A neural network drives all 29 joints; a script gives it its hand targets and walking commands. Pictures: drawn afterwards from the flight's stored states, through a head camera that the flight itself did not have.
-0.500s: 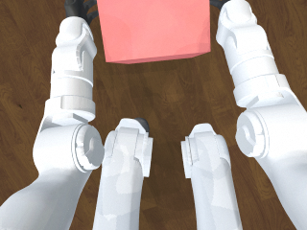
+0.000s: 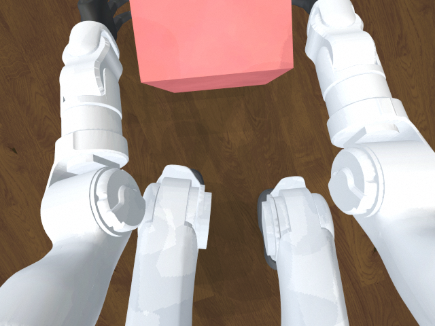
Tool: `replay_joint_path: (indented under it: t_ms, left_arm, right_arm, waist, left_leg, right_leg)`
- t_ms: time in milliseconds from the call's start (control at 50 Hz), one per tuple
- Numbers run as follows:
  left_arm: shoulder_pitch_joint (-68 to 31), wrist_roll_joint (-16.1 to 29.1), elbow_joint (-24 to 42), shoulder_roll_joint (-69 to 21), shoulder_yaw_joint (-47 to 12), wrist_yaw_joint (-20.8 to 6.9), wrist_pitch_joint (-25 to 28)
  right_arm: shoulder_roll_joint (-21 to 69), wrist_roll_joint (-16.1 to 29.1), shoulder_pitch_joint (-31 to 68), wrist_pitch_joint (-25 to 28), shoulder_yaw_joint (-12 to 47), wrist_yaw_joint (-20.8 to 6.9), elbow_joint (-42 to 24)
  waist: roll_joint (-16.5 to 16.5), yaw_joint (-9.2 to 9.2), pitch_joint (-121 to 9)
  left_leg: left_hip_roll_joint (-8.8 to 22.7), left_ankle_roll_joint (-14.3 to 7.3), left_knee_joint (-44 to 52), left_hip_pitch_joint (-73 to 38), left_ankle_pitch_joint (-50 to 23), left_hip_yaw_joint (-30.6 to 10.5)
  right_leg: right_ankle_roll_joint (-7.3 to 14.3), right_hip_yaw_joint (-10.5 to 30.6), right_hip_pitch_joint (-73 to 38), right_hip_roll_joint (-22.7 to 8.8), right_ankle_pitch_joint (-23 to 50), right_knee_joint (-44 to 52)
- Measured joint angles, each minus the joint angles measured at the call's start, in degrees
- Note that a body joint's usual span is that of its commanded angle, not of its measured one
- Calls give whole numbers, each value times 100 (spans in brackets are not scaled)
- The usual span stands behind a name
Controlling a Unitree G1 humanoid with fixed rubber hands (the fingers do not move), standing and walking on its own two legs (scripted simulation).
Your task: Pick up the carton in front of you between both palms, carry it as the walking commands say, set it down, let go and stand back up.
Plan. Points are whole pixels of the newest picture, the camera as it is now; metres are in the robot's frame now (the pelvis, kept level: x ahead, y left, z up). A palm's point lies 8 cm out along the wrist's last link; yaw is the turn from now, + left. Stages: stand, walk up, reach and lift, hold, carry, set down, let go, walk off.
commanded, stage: set down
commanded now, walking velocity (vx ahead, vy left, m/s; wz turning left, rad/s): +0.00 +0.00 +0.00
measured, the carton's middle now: (213, 25) +0.55 +0.08 -0.26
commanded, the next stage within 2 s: let go in 1.88 s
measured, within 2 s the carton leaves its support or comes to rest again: neither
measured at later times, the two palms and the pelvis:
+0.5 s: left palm (100, 21) +0.52 +0.24 -0.16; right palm (323, 1) +0.56 -0.07 -0.17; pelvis +0.00 +0.00 -0.01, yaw +1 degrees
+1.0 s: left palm (79, 24) +0.51 +0.26 -0.16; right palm (352, 3) +0.56 -0.11 -0.15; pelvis -0.02 +0.01 -0.02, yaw +1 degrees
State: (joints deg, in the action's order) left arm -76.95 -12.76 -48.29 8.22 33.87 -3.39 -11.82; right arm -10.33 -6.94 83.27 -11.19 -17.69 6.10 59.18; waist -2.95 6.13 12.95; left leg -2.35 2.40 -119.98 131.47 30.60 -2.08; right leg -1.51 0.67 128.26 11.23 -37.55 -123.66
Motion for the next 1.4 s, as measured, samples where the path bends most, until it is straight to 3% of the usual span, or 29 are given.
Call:
replay_joint_path:
  t_ms: [200, 420, 580, 640, 720, 820, 940, 1080, 1240, 1400]
  left_arm:
    - [-230, -168, -147, 149, 67, -236, 40]
    - [-238, -60, -417, 262, 87, -183, 244]
    - [-242, -29, -1155, 478, -64, -201, 475]
    - [-217, 408, -1595, 608, -400, 105, 711]
    - [-26, 1336, -1477, 1110, -973, 533, 1096]
    - [-141, 2318, -1404, 1502, -1730, 596, 1124]
    - [-281, 2726, -1261, 1448, -2033, 671, 873]
    - [22, 2326, -789, 1168, -2047, 899, 466]
    - [400, 1953, -872, 1008, -1734, 811, 434]
    - [896, 1939, -65, 869, -1698, 629, 273]
  right_arm:
    - [-115, -26, 140, 41, -84, -243, 24]
    - [-124, -256, 235, 275, -293, -581, 221]
    - [-236, -85, 242, 474, 140, -470, 375]
    - [-468, 345, 145, 567, 692, -307, 413]
    - [-714, 1050, -14, 700, 1196, -64, 267]
    - [-1084, 1507, -40, 665, 1548, 33, 26]
    - [-1229, 1722, -104, 455, 1838, 86, -359]
    - [-1114, 1682, -165, 25, 1478, 96, -279]
    - [-890, 1300, -249, 128, 1066, -24, 247]
    - [-728, 1015, -898, 57, 828, 47, -550]
  waist:
    - [-11, -2, 264]
    - [169, -126, 314]
    - [122, -104, 509]
    - [107, -23, 743]
    - [107, -37, 876]
    - [321, -87, 1034]
    - [358, -178, 906]
    - [113, -134, 392]
    - [70, -10, -550]
    - [125, 2, -1044]
  left_leg:
    - [58, -80, -42, -74, -37, 70]
    - [13, -104, -115, -46, -64, 180]
    - [75, -75, -178, -103, 54, 150]
    - [131, -91, -177, -172, 95, 160]
    - [267, -194, -253, -100, 99, 299]
    - [289, -349, -444, -45, 12, 438]
    - [225, -398, -429, -47, -156, 436]
    - [171, -322, -7, -438, -179, 313]
    - [159, -322, 718, -658, -189, 300]
    - [78, -312, 1602, -973, -380, 196]
  right_leg:
    - [-45, 25, -72, -38, 47, -29]
    - [-5, 61, -56, -205, -14, -195]
    - [63, -9, -91, -232, -81, -230]
    - [60, -27, -144, -255, -83, -206]
    - [135, -84, -38, -455, -53, -287]
    - [181, -86, -30, -652, -59, -513]
    - [134, -99, -85, -739, 46, -505]
    - [198, -174, -483, -748, 113, -30]
    - [161, -101, -675, -705, 196, 738]
    - [137, -101, -1016, -712, 415, 1688]
